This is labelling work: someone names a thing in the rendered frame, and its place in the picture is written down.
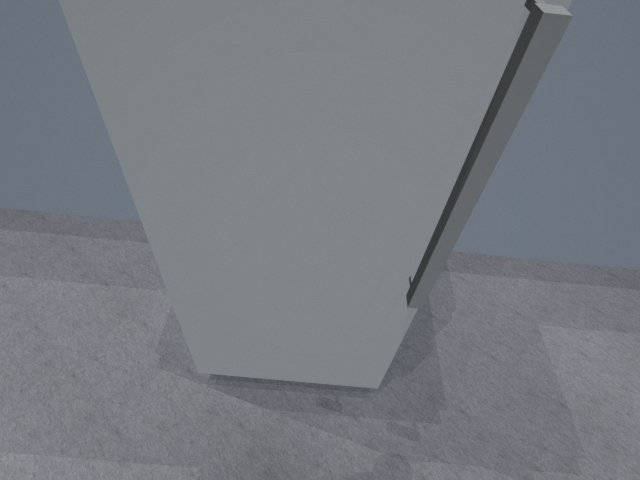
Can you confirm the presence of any fridge door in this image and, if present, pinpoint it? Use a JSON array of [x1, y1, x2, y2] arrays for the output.
[[59, 0, 572, 389]]

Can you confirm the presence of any handle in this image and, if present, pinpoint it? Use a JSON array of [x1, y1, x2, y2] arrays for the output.
[[406, 0, 573, 309]]

